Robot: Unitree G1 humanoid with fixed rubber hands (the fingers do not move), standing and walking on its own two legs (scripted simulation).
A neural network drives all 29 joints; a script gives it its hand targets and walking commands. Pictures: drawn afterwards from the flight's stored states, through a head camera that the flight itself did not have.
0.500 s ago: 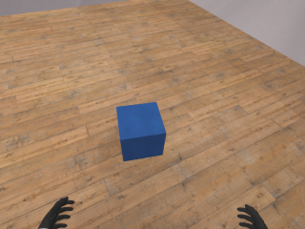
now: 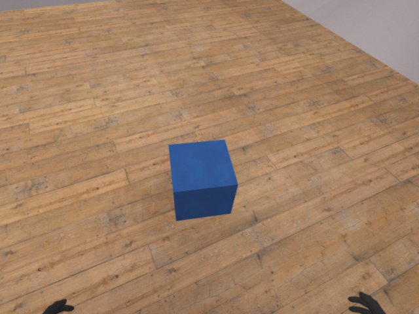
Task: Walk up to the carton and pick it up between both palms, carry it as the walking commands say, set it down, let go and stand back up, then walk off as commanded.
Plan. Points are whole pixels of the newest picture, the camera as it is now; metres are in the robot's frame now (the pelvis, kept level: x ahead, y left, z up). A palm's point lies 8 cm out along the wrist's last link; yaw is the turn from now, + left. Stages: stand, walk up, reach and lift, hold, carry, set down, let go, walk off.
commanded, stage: walk up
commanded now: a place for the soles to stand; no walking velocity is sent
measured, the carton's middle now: (200, 180) +0.82 +0.04 -0.61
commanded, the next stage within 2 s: none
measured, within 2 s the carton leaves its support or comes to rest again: neither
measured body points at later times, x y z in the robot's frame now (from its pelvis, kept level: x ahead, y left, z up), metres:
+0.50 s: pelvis +0.08 -0.02 +0.00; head +0.08 -0.03 +0.45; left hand +0.19 +0.30 -0.07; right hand +0.15 -0.33 -0.10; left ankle +0.12 +0.12 -0.67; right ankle +0.13 -0.12 -0.72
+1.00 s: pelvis +0.13 -0.03 +0.00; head +0.15 -0.02 +0.45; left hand +0.23 +0.29 -0.09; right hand +0.21 -0.35 -0.09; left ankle +0.19 +0.13 -0.71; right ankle +0.20 -0.14 -0.72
